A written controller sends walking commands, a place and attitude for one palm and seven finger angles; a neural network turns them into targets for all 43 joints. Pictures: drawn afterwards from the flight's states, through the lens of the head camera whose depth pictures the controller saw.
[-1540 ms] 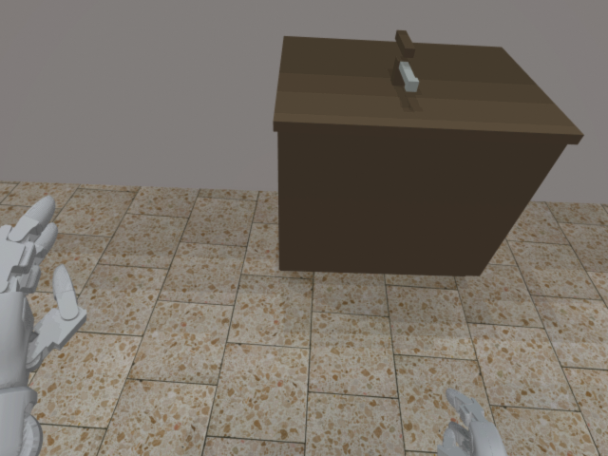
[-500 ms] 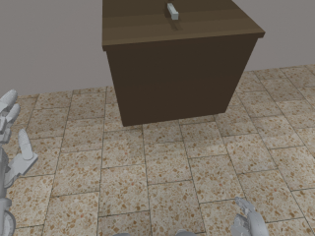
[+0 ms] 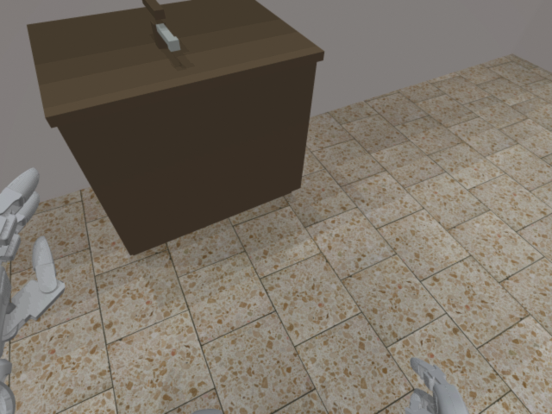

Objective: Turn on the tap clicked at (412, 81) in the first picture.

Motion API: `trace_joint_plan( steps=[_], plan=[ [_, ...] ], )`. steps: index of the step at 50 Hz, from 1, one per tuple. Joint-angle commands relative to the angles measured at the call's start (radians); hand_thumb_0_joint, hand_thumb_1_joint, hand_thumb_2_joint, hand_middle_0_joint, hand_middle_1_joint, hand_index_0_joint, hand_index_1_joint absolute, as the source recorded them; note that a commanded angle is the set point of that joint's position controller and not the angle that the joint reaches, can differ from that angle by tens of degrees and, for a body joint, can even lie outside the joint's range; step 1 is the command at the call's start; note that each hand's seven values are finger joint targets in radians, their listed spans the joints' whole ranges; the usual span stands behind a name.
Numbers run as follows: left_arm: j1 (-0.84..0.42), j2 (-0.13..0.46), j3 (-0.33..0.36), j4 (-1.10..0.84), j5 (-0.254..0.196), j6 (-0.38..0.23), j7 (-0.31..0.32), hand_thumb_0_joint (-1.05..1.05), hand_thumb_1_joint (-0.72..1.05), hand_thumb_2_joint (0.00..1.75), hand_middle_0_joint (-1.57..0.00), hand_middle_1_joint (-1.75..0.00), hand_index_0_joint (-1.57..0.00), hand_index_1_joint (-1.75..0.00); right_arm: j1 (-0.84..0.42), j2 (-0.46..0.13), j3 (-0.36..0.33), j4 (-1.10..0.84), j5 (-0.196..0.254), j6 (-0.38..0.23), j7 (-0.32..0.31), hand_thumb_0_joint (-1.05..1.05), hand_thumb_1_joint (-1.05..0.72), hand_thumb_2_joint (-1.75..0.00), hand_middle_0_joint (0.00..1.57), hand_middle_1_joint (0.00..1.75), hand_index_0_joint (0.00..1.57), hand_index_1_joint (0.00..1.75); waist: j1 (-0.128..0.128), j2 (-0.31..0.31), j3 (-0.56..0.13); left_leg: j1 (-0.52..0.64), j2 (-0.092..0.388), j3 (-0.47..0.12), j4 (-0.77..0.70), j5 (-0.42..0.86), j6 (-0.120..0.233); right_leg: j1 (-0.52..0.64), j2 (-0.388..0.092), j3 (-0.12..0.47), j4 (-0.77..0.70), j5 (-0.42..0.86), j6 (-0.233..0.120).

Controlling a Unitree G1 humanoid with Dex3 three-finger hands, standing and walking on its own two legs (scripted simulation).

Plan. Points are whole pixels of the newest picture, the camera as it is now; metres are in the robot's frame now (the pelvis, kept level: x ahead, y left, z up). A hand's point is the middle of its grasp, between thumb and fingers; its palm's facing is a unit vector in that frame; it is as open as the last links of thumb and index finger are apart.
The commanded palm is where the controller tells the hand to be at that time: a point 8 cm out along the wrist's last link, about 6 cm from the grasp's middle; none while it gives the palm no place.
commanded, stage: walk to a spot facing it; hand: left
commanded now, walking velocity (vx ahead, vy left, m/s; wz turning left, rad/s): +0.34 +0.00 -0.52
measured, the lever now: (173, 44) +1.00 +0.34 +0.05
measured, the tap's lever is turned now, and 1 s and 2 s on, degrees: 0 0 0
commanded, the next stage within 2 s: turn to face it in 1.04 s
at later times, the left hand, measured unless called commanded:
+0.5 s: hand (205, 179) +0.37 +0.12 +0.16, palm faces +0.13 -0.86 -0.50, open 7.4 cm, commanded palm +0.31 +0.18 +0.18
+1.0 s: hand (247, 103) +0.52 +0.08 +0.18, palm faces +0.10 -0.94 -0.32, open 7.4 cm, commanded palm +0.48 +0.13 +0.18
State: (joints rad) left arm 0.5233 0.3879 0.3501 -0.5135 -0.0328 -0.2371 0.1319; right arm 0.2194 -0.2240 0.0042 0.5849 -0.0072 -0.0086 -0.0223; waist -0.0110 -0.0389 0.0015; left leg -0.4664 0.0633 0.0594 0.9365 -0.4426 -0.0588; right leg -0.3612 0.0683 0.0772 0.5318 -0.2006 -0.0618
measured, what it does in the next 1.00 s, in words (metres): walks ahead, turning right: left foot, then right foot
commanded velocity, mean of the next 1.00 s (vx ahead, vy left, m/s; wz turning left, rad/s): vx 0.34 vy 0.00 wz -0.25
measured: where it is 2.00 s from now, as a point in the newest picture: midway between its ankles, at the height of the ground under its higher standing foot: (325, 390)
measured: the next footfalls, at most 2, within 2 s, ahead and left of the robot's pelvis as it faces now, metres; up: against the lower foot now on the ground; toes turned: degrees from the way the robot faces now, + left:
left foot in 0.10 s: +0.06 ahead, +0.14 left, +0.00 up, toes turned +2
right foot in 0.46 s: +0.14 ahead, -0.18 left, +0.00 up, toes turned -25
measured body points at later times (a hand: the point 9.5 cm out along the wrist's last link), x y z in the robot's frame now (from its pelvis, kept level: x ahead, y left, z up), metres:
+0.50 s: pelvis +0.08 -0.04 -0.03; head +0.11 -0.05 +0.42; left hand +0.36 +0.16 +0.19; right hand +0.15 -0.28 -0.13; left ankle +0.02 +0.14 -0.70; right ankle +0.11 -0.16 -0.74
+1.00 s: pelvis +0.23 -0.07 +0.00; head +0.23 -0.05 +0.45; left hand +0.51 +0.13 +0.19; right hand +0.31 -0.32 -0.08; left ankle +0.28 +0.04 -0.73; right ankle +0.17 -0.18 -0.67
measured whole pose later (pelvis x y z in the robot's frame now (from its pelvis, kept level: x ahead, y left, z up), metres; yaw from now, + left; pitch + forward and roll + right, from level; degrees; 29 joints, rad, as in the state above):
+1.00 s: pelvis +0.23 -0.07 +0.00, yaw -22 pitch -1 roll -2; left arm 0.39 0.33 0.35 -0.45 -0.01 -0.19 0.15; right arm 0.22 -0.13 0.03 0.60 0.00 -0.08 -0.06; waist -0.01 0.00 0.00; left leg -0.25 0.13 0.17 0.56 -0.27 0.00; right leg -0.43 -0.05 -0.10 1.01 -0.44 0.00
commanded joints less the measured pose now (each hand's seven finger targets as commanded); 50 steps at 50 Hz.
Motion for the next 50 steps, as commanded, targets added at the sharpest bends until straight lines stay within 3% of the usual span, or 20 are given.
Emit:
trace_joint_plan(
  steps=[1, 3, 5, 6, 13, 19, 21, 22, 23, 24, 25, 26, 28, 34, 38, 39, 41, 43, 46, 50],
  plan=[
    [-0.074, 0.158, 0.133, -0.2, -0.002, -0.075, 0.036, 0.0, 0.9, 0.9, -0.2, -0.3, -0.2, -0.3, -0.095, -0.072, -0.022, -0.152, 0.0, -0.079, -0.011, 0.0, -0.9, -0.9, 0.2, 0.3, 0.2, 0.3, 0.033, -0.052, -0.166, 0.169, -0.027, 0.042, -0.33, 0.02, 0.022, 0.039, -0.213, 0.324, -0.215, -0.268, -0.139],
    [-0.09, 0.108, 0.09, -0.156, -0.003, -0.076, 0.031, 0.0, 0.9, 0.9, -0.2, -0.3, -0.2, -0.3, -0.053, -0.088, -0.03, -0.147, 0.01, -0.094, -0.03, 0.0, -0.9, -0.9, 0.2, 0.3, 0.2, 0.3, -0.001, 0.056, -0.157, 0.451, 0.02, 0.014, -0.548, 0.039, 0.059, -0.153, -0.115, 0.24, -0.048, -0.283, -0.053],
    [-0.171, 0.106, 0.087, -0.178, 0.012, -0.093, 0.028, 0.0, 0.9, 0.9, -0.2, -0.3, -0.2, -0.3, -0.057, -0.124, -0.045, -0.159, 0.001, -0.088, -0.044, 0.0, -0.9, -0.9, 0.2, 0.3, 0.2, 0.3, -0.004, 0.38, -0.09, 0.537, 0.409, -0.467, -0.746, -0.192, 0.226, -0.435, 0.018, -0.033, 0.481, -0.37, 0.056],
    [-0.203, 0.135, 0.107, -0.143, 0.032, -0.099, 0.03, 0.0, 0.9, 0.9, -0.2, -0.3, -0.2, -0.3, -0.072, -0.106, -0.044, -0.154, 0.007, -0.092, -0.042, 0.0, -0.9, -0.9, 0.2, 0.3, 0.2, 0.3, -0.006, 0.291, -0.019, 0.447, 0.451, -0.484, -0.779, -0.151, 0.273, -0.467, -0.045, -0.061, 0.654, -0.297, 0.07],
    [-0.265, 0.111, 0.04, -0.131, 0.064, -0.067, 0.009, 0.0, 0.9, 0.9, -0.2, -0.3, -0.2, -0.3, -0.066, -0.106, -0.048, -0.121, 0.007, -0.105, -0.026, 0.0, -0.9, -0.9, 0.2, 0.3, 0.2, 0.3, 0.008, 0.266, 0.097, 0.231, 0.298, 0.011, -0.702, 0.073, 0.166, -0.301, -0.136, -0.182, 0.537, -0.118, 0.093],
    [-0.216, 0.171, 0.116, -0.151, 0.045, -0.068, 0.01, 0.0, 0.9, 0.9, -0.2, -0.3, -0.2, -0.3, -0.062, -0.09, -0.048, -0.132, -0.011, -0.129, -0.024, 0.0, -0.9, -0.9, 0.2, 0.3, 0.2, 0.3, 0.009, 0.325, -0.001, 0.296, 0.291, 0.143, -0.527, 0.459, 0.141, -0.025, -0.067, -0.319, 0.154, -0.116, 0.081],
    [-0.181, 0.195, 0.143, -0.161, 0.033, -0.055, 0.011, 0.0, 0.9, 0.9, -0.2, -0.3, -0.2, -0.3, -0.067, -0.079, -0.049, -0.128, 0.003, -0.129, -0.018, 0.0, -0.9, -0.9, 0.2, 0.3, 0.2, 0.3, 0.039, 0.223, -0.12, 0.254, 0.245, 0.195, -0.206, 0.574, 0.117, 0.229, -0.011, -0.347, 0.009, -0.055, 0.059],
    [-0.179, 0.204, 0.149, -0.184, 0.039, -0.046, 0.015, 0.0, 0.9, 0.9, -0.2, -0.3, -0.2, -0.3, -0.056, -0.066, -0.051, -0.124, 0.015, -0.128, -0.008, 0.0, -0.9, -0.9, 0.2, 0.3, 0.2, 0.3, 0.043, 0.073, -0.192, 0.135, 0.192, 0.204, 0.044, 0.515, 0.098, 0.39, -0.091, -0.214, -0.025, -0.019, 0.008],
    [-0.131, 0.211, 0.163, -0.153, 0.038, -0.038, 0.02, 0.0, 0.9, 0.9, -0.2, -0.3, -0.2, -0.3, -0.062, -0.038, -0.048, -0.14, 0.017, -0.122, -0.006, 0.0, -0.9, -0.9, 0.2, 0.3, 0.2, 0.3, 0.037, -0.197, -0.237, -0.151, 0.062, 0.174, 0.314, 0.067, 0.066, 0.551, -0.309, 0.219, -0.063, 0.178, -0.118],
    [-0.129, 0.261, 0.229, -0.219, 0.014, -0.051, 0.031, 0.0, 0.9, 0.9, -0.2, -0.3, -0.2, -0.3, -0.114, -0.057, -0.041, -0.166, 0.013, -0.121, -0.007, 0.0, -0.9, -0.9, 0.2, 0.3, 0.2, 0.3, 0.04, -0.245, -0.24, -0.307, 0.024, 0.03, 0.474, -0.156, 0.052, 0.556, -0.446, 0.488, -0.133, 0.302, -0.191],
    [-0.099, 0.278, 0.263, -0.227, 0.01, -0.063, 0.04, 0.0, 0.9, 0.9, -0.2, -0.3, -0.2, -0.3, -0.13, -0.055, -0.033, -0.148, 0.0, -0.116, -0.009, 0.0, -0.9, -0.9, 0.2, 0.3, 0.2, 0.3, 0.033, -0.098, -0.186, -0.344, 0.078, -0.056, 0.506, -0.129, 0.045, 0.498, -0.481, 0.482, -0.145, 0.287, -0.221],
    [-0.062, 0.239, 0.238, -0.213, 0.003, -0.058, 0.027, 0.0, 0.9, 0.9, -0.2, -0.3, -0.2, -0.3, -0.077, -0.066, -0.044, -0.117, 0.007, -0.104, 0.0, 0.0, -0.9, -0.9, 0.2, 0.3, 0.2, 0.3, 0.021, -0.068, -0.236, -0.295, 0.106, -0.092, 0.478, -0.077, 0.04, 0.455, -0.445, 0.41, -0.157, 0.035, -0.196],
    [-0.032, 0.256, 0.26, -0.294, 0.005, -0.065, 0.023, 0.0, 0.9, 0.9, -0.2, -0.3, -0.2, -0.3, -0.129, -0.08, -0.039, -0.116, 0.016, -0.064, 0.007, 0.0, -0.9, -0.9, 0.2, 0.3, 0.2, 0.3, 0.011, -0.021, -0.198, -0.278, 0.134, -0.093, 0.411, -0.005, 0.024, 0.351, -0.421, 0.291, -0.183, -0.06, -0.19],
    [-0.026, 0.193, 0.218, -0.292, -0.007, -0.057, 0.044, 0.0, 0.9, 0.9, -0.2, -0.3, -0.2, -0.3, -0.123, -0.066, -0.036, -0.125, 0.007, -0.057, -0.03, 0.0, -0.9, -0.9, 0.2, 0.3, 0.2, 0.3, 0.011, -0.115, -0.122, 0.057, 0.09, 0.035, -0.132, 0.09, 0.045, 0.079, -0.343, 0.032, -0.218, -0.137, -0.124],
    [-0.072, 0.126, 0.137, -0.165, -0.001, -0.042, 0.048, 0.0, 0.9, 0.9, -0.2, -0.3, -0.2, -0.3, -0.077, -0.081, -0.05, -0.124, 0.003, -0.07, -0.066, 0.0, -0.9, -0.9, 0.2, 0.3, 0.2, 0.3, -0.007, 0.021, -0.087, 0.288, 0.022, 0.127, -0.402, 0.19, 0.05, 0.029, -0.25, -0.049, -0.106, -0.233, -0.049],
    [-0.124, 0.129, 0.125, -0.171, 0.002, -0.048, 0.046, 0.0, 0.9, 0.9, -0.2, -0.3, -0.2, -0.3, -0.062, -0.091, -0.054, -0.129, 0.004, -0.073, -0.075, 0.0, -0.9, -0.9, 0.2, 0.3, 0.2, 0.3, -0.016, 0.081, -0.074, 0.336, 0.043, 0.084, -0.464, 0.141, 0.066, 0.006, -0.212, -0.072, 0.0, -0.225, -0.021],
    [-0.2, 0.102, 0.097, -0.175, 0.004, -0.063, 0.045, 0.0, 0.9, 0.9, -0.2, -0.3, -0.2, -0.3, -0.066, -0.125, -0.06, -0.141, 0.01, -0.075, -0.074, 0.0, -0.9, -0.9, 0.2, 0.3, 0.2, 0.3, -0.019, 0.421, -0.043, 0.433, 0.343, -0.421, -0.682, 0.01, 0.215, -0.228, -0.055, -0.187, 0.442, -0.389, 0.057],
    [-0.276, 0.183, 0.115, -0.141, 0.026, -0.067, 0.032, 0.0, 0.9, 0.9, -0.2, -0.3, -0.2, -0.3, -0.095, -0.082, -0.031, -0.129, -0.005, -0.096, -0.068, 0.0, -0.9, -0.9, 0.2, 0.3, 0.2, 0.3, -0.015, 0.349, 0.03, 0.283, 0.397, -0.519, -0.761, -0.144, 0.261, -0.274, -0.126, -0.081, 0.638, -0.33, 0.055],
    [-0.266, 0.116, 0.054, -0.214, 0.028, -0.055, 0.023, 0.0, 0.9, 0.9, -0.2, -0.3, -0.2, -0.3, -0.077, -0.089, -0.045, -0.116, 0.002, -0.115, -0.054, 0.0, -0.9, -0.9, 0.2, 0.3, 0.2, 0.3, 0.005, 0.251, 0.03, 0.304, 0.331, -0.265, -0.68, 0.077, 0.237, -0.275, -0.156, -0.111, 0.562, -0.275, 0.066],
    [-0.145, 0.118, 0.081, -0.261, 0.023, -0.03, 0.028, 0.0, 0.9, 0.9, -0.2, -0.3, -0.2, -0.3, -0.065, -0.091, -0.037, -0.124, -0.004, -0.124, -0.042, 0.0, -0.9, -0.9, 0.2, 0.3, 0.2, 0.3, 0.007, 0.3, -0.037, 0.284, 0.275, -0.055, -0.655, 0.281, 0.188, -0.107, -0.132, -0.204, 0.326, -0.18, 0.078]
  ],
)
